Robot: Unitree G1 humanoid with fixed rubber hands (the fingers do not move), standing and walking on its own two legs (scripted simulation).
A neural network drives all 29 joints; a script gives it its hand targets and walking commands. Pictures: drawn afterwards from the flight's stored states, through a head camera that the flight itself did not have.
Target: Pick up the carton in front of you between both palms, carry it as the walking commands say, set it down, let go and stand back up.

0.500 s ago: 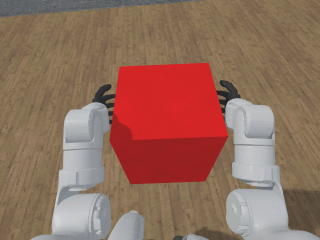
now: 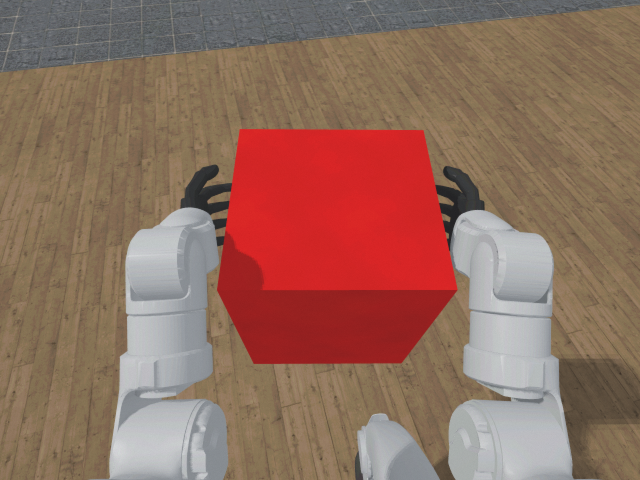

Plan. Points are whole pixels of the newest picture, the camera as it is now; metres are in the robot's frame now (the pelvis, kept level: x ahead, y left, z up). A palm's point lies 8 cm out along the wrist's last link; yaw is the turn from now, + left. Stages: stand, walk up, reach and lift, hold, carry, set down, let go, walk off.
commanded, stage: carry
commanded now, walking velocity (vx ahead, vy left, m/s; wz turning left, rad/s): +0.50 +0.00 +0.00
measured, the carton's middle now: (329, 259) +0.37 -0.02 +0.03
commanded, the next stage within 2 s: none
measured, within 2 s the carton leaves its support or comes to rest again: neither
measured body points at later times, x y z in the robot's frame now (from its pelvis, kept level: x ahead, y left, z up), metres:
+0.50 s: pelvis +0.32 -0.03 -0.03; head +0.38 -0.04 +0.42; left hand +0.68 +0.15 +0.05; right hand +0.71 -0.15 +0.05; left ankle +0.40 +0.13 -0.71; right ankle +0.26 -0.07 -0.76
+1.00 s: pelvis +0.61 +0.01 -0.06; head +0.67 +0.02 +0.38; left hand +1.00 +0.14 +0.03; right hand +0.98 -0.16 +0.04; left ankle +0.54 +0.06 -0.79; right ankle +0.73 -0.14 -0.74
